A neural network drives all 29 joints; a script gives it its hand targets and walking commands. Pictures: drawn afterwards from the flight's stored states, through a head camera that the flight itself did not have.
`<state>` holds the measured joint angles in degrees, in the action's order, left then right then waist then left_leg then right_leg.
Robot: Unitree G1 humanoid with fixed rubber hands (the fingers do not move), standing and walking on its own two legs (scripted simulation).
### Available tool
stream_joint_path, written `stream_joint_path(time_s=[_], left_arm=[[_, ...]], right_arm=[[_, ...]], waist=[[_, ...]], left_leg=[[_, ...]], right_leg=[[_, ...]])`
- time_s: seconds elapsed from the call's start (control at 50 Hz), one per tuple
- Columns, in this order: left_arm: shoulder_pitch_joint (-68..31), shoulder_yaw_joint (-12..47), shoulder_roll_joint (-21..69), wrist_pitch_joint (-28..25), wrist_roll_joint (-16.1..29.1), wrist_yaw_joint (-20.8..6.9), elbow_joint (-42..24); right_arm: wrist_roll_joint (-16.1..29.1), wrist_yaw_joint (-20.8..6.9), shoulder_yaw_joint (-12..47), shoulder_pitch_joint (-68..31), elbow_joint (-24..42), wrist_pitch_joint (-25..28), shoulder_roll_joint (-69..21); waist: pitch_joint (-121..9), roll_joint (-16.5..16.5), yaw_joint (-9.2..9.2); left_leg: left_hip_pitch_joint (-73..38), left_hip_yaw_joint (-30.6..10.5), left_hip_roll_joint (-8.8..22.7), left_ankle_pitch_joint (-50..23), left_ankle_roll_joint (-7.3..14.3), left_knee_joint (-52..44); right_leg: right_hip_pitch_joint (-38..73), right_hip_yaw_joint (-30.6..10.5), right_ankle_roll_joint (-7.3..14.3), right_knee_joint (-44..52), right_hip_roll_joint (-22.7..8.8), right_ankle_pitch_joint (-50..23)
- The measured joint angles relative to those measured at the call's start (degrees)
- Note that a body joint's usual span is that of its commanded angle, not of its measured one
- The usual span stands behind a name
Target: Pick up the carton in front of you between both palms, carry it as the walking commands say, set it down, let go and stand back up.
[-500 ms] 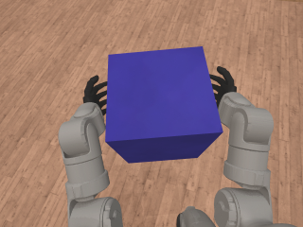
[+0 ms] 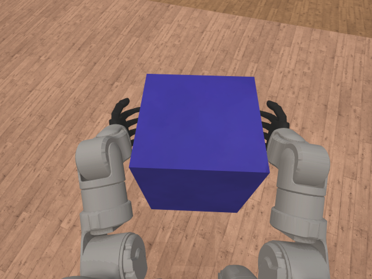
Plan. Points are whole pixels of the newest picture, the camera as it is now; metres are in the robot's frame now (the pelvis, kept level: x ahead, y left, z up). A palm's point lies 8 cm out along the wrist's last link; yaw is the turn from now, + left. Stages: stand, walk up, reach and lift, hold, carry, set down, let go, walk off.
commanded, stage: carry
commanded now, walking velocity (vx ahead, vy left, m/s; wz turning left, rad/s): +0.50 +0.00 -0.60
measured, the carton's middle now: (196, 150) +0.36 -0.01 +0.07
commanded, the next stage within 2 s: none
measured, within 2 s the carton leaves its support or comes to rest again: neither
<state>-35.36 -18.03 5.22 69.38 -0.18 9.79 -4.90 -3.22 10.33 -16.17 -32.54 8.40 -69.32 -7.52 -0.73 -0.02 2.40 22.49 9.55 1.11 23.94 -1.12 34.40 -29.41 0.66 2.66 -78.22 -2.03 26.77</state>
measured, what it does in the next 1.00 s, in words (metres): climbs, turning right: right foot 0.07 m higher, then left foot 0.04 m higher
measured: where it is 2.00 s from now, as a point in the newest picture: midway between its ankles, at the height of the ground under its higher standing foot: (263, 106)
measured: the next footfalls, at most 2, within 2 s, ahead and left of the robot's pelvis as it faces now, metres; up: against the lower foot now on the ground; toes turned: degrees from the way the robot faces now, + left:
right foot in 0.32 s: +0.41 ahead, -0.09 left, +0.07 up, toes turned -17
left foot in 0.68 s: +0.70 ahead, +0.03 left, +0.10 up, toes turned -18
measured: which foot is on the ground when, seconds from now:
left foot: down 0.00-0.32, up 0.34-0.66, down 0.68-1.00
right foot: up 0.00-0.30, down 0.32-0.68, up 0.70-1.00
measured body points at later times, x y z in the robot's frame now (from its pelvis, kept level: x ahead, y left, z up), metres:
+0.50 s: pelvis +0.34 -0.04 +0.05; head +0.39 -0.03 +0.50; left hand +0.73 +0.07 +0.16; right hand +0.68 -0.23 +0.17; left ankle +0.34 +0.09 -0.54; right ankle +0.37 -0.08 -0.66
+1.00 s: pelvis +0.66 -0.10 +0.12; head +0.67 -0.10 +0.57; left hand +1.04 -0.19 +0.27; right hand +0.86 -0.44 +0.28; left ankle +0.66 +0.04 -0.62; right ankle +0.69 -0.26 -0.54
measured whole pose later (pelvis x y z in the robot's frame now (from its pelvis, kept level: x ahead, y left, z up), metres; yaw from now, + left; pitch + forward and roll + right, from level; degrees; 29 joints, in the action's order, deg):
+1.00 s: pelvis +0.66 -0.10 +0.12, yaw -34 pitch +4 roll +0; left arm -34.9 -17.9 5.7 70.8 -2.9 10.1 -9.9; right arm 1.0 11.2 -15.0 -35.5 6.2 -68.5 -5.1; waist -4.7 -1.3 4.4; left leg 5.5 15.8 6.2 27.8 -3.3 20.5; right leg -43.7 5.3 3.8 -59.7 -4.4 22.3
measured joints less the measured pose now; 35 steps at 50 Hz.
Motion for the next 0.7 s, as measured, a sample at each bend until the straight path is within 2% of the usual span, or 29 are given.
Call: stream_joint_path(time_s=[0.08, 0.14, 0.22, 0.26, 0.3, 0.32, 0.34, 0.38, 0.4, 0.42, 0.46, 0.54, 0.6, 0.66, 0.68, 0.7], left_arm=[[0.80, 0.27, 2.21, -0.95, -1.96, -0.14, -3.82], [1.44, 0.98, 2.42, -1.29, -2.69, 0.21, -6.80], [1.75, 1.60, 1.89, -0.57, -3.21, 0.57, -8.09], [1.52, 2.00, 1.42, -0.12, -3.20, 0.46, -7.20], [1.49, 2.84, 1.21, 0.12, -2.94, 0.20, -4.98], [1.47, 3.17, 1.42, 0.06, -2.98, 0.32, -3.71], [1.17, 3.43, 1.42, -0.14, -2.92, 0.50, -2.68], [1.01, 4.09, 0.81, -0.80, -1.74, 0.79, -0.82], [1.32, 4.44, 0.34, -1.04, -0.93, 1.00, -0.39], [1.60, 4.67, -0.17, -1.24, -0.09, 1.18, -0.23], [1.54, 4.81, -1.07, -1.87, 1.49, 1.30, -0.08], [-0.35, 4.78, -1.75, -3.64, 3.40, 1.33, -0.06], [-1.47, 4.68, -1.37, -3.68, 3.34, 1.36, -1.04], [-1.81, 4.27, -0.88, -2.47, 2.10, 1.18, -1.82], [-1.62, 3.77, -1.15, -1.85, 1.60, 0.90, -2.08], [-1.18, 3.17, -1.78, -1.34, 1.22, 0.50, -2.28]], right_arm=[[2.74, 0.05, -0.39, 0.67, 1.83, 1.67, 0.95], [4.36, 0.06, -0.09, -0.06, 2.23, 2.78, 1.63], [5.04, 0.09, 0.37, -1.15, 1.46, 2.61, 2.23], [4.72, 0.03, 0.28, -1.29, 0.88, 2.12, 2.30], [3.87, -0.39, -0.31, -0.06, 0.53, 1.68, 2.10], [3.50, -0.57, -0.79, 0.62, 0.53, 1.35, 2.04], [3.27, -0.71, -1.35, 0.86, 0.48, 1.23, 1.93], [2.46, -1.02, -2.35, 1.24, 0.28, 1.48, 1.30], [1.89, -1.11, -2.85, 1.49, 0.48, 1.53, 0.59], [1.18, -1.14, -3.40, 1.69, 0.93, 1.58, -0.38], [-0.26, -1.03, -4.23, 1.82, 2.33, 1.97, -2.14], [-1.33, -0.86, -3.69, 2.03, 5.53, 3.12, -2.49], [-0.77, -0.95, -2.53, 2.26, 7.19, 3.17, -1.21], [0.22, -1.09, -1.48, 1.83, 6.69, 2.25, 0.22], [0.46, -1.01, -0.92, 1.09, 5.44, 1.96, 0.39], [0.40, -0.63, -0.13, 0.28, 3.60, 2.09, 0.24]], waist=[[1.30, -0.37, 2.01], [0.94, -0.75, 2.69], [-0.73, -0.51, 2.14], [-1.34, -0.14, 0.60], [-1.37, -0.24, -2.55], [-1.04, 0.23, -4.65], [-0.56, 0.53, -6.70], [0.84, 0.35, -9.95], [1.58, 0.27, -11.12], [2.18, 0.10, -11.96], [3.13, -0.30, -12.55], [3.03, -0.73, -11.33], [1.39, -0.65, -9.23], [-1.20, -1.48, -6.61], [-1.91, -2.06, -5.33], [-2.28, -2.94, -3.70]], left_leg=[[-7.48, 1.62, 0.98, 1.51, -0.39, -6.22], [-13.00, 3.09, 1.16, 3.48, -1.03, -9.89], [-21.10, 5.05, 1.46, 6.27, -2.54, -15.33], [-24.50, 6.16, 2.34, 7.97, -3.09, -15.49], [-25.28, 6.77, 4.21, 9.02, -3.36, -7.39], [-23.50, 6.11, 6.01, 6.48, -2.80, 1.59], [-18.94, 2.34, 6.18, 3.79, -2.42, 14.70], [-8.08, -6.05, 2.52, 2.17, -1.16, 39.41], [-3.32, -8.53, 0.85, 1.98, -0.51, 47.28], [1.13, -10.08, -0.24, 2.31, 0.04, 51.92], [9.06, -11.47, -0.65, 2.93, 0.91, 53.67], [20.28, -10.81, 1.84, 4.50, 0.60, 43.48], [22.21, -9.84, 3.37, 0.77, -0.63, 27.91], [18.22, -7.44, 2.29, -1.35, -1.03, 11.77], [15.46, -6.02, 1.33, -3.98, -0.59, 7.54], [13.70, -4.35, 0.69, -5.20, -0.09, 7.33]], right_leg=[[-12.07, 2.04, 1.50, -1.91, 0.36, -3.76], [-19.14, 3.56, 2.38, -0.93, -0.16, -4.70], [-21.99, 7.77, 4.22, 11.12, -0.84, -6.20], [-19.51, 10.78, 5.67, 19.35, 0.52, -5.63], [-13.02, 13.37, 7.13, 27.16, 3.48, -5.01], [-9.67, 13.62, 7.86, 29.49, 5.23, -4.48], [-8.54, 13.35, 8.70, 28.61, 6.39, -2.53], [-5.75, 11.94, 9.85, 29.08, 8.17, 0.26], [-3.72, 11.01, 9.71, 30.91, 9.00, 0.44], [-1.65, 9.98, 9.10, 33.19, 9.63, 0.06], [2.27, 7.85, 8.78, 37.58, 10.39, -0.33], [8.38, 3.72, 7.77, 43.47, 10.21, 0.45], [12.50, 0.48, 6.36, 46.60, 9.46, 2.01], [16.08, -3.22, 4.65, 47.20, 7.59, 5.17], [16.59, -4.46, 4.24, 44.95, 6.59, 6.84], [15.50, -5.17, 3.81, 39.64, 5.35, 7.59]])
